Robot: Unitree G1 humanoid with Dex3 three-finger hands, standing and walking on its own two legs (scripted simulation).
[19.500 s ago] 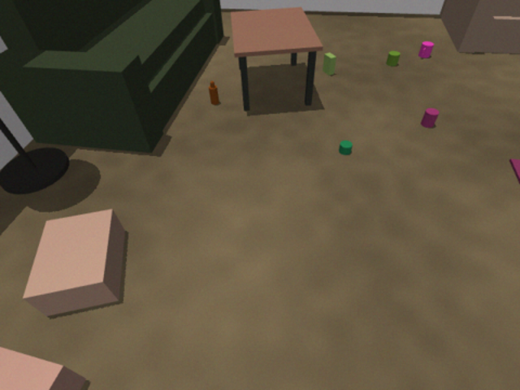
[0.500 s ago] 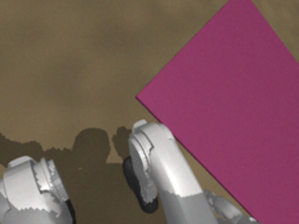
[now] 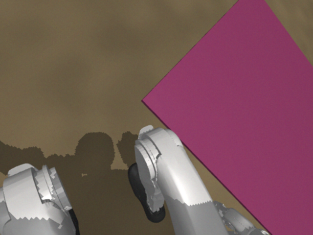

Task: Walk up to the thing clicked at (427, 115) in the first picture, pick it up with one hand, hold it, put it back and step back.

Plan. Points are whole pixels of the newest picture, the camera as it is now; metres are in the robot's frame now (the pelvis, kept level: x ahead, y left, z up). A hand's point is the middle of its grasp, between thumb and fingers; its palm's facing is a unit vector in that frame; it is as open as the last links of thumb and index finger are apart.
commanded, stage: close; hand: left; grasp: from above
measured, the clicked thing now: out of the picture +0.45 +0.35 -0.26
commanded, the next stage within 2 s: settle in 0.02 s
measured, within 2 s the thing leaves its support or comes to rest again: leaves its support in 0.46 s
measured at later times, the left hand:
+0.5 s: hand out of the picture +0.45 +0.35 -0.21, palm faces -0.36 -0.15 -0.92, open 10.3 cm
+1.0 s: hand out of the picture +0.44 +0.36 -0.11, palm faces -0.43 -0.12 -0.89, open 10.3 cm
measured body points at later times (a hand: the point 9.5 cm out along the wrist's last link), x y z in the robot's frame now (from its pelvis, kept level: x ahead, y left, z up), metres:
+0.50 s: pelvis +0.01 +0.00 +0.00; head +0.26 +0.12 +0.35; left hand +0.47 +0.36 -0.16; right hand +0.07 -0.25 -0.07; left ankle +0.07 +0.13 -0.27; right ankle +0.11 -0.12 -0.27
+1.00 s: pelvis +0.00 +0.00 +0.04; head +0.23 +0.09 +0.41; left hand +0.45 +0.36 -0.06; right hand +0.11 -0.26 -0.07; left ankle +0.07 +0.13 -0.27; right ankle +0.11 -0.12 -0.27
